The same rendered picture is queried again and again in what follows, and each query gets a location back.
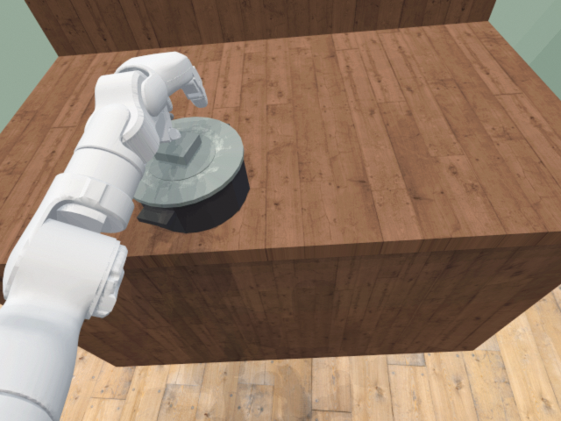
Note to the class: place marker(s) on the robot left forearm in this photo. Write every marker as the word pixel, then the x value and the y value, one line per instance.
pixel 95 191

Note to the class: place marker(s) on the table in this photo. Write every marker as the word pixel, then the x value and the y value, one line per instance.
pixel 404 164

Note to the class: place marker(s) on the knob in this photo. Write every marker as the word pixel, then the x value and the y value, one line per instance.
pixel 179 151

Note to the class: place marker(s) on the lid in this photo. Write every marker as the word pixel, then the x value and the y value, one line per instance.
pixel 214 165

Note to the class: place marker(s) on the pot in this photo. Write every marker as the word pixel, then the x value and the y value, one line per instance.
pixel 204 215

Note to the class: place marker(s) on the left robot hand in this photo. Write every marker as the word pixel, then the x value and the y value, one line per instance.
pixel 177 72

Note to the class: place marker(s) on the robot left upper arm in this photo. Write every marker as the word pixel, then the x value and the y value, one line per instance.
pixel 68 274

